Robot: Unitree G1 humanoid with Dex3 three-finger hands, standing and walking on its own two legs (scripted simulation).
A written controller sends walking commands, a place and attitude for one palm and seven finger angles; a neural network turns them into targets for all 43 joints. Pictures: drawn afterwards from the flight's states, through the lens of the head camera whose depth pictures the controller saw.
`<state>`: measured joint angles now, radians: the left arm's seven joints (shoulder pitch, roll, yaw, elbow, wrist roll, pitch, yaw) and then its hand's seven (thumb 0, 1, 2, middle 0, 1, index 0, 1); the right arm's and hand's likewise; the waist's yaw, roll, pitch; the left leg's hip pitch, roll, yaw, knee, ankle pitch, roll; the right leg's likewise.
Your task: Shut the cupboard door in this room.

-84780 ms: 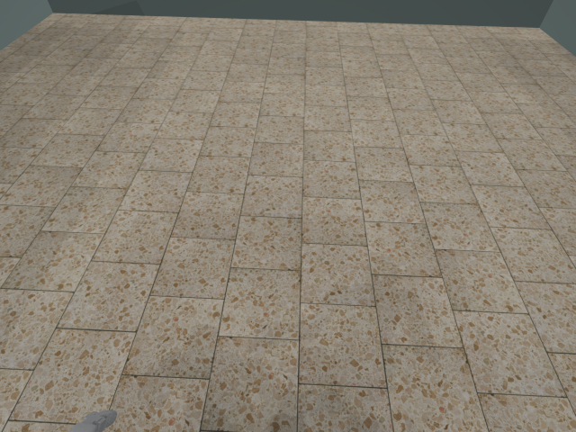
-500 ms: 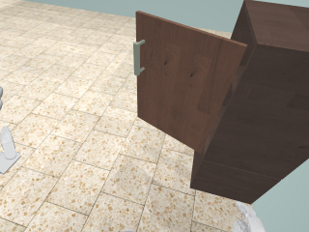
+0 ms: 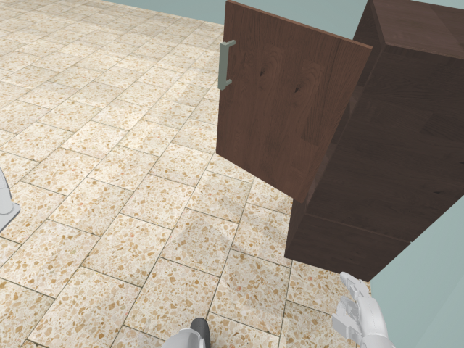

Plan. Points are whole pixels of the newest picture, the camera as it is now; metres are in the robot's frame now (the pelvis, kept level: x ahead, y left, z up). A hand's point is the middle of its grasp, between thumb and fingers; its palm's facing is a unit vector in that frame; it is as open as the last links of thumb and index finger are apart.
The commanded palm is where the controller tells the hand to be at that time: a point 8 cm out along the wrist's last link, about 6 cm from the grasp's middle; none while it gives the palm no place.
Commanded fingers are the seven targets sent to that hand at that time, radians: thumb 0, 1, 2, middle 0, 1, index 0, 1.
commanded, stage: stop stepping back and stand still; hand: left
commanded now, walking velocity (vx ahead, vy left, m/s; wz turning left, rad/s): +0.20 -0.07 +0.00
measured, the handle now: (226, 65) +0.91 +0.05 +0.07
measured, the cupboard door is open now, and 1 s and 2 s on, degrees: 69 69 69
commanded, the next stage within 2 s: let the arm hang, fingers relaxed in 1.54 s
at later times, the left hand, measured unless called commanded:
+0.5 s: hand out of the picture +0.12 +0.27 +0.22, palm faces +0.11 -0.86 -0.50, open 7.4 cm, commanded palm +0.09 +0.33 +0.20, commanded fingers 0.00 0.90 0.90 -0.20 -0.30 -0.20 -0.30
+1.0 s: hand out of the picture +0.17 +0.31 +0.22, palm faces +0.28 -0.82 -0.49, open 7.5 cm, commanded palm +0.09 +0.36 +0.20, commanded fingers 0.00 0.90 0.90 -0.20 -0.30 -0.20 -0.30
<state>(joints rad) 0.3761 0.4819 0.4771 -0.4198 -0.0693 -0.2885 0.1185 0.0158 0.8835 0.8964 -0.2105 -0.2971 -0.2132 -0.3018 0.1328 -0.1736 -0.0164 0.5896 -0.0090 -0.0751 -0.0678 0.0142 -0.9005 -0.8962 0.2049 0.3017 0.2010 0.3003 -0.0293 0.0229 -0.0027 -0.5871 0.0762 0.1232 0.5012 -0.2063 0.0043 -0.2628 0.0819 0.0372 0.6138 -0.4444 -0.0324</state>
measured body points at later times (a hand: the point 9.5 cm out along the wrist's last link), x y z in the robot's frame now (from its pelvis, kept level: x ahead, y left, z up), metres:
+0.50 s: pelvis -0.12 +0.07 +0.04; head -0.13 +0.13 +0.49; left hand +0.11 +0.32 +0.24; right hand -0.06 -0.18 -0.04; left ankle -0.01 +0.12 -0.71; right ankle -0.20 +0.02 -0.68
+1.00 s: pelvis -0.11 +0.09 +0.00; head -0.08 +0.11 +0.45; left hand +0.14 +0.35 +0.24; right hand +0.01 -0.15 -0.08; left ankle -0.01 +0.20 -0.72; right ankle -0.17 +0.01 -0.71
